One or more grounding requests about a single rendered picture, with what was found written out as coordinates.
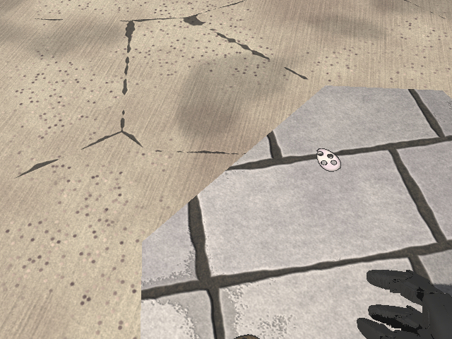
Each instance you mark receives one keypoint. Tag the right robot hand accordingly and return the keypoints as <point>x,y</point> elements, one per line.
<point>435,321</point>

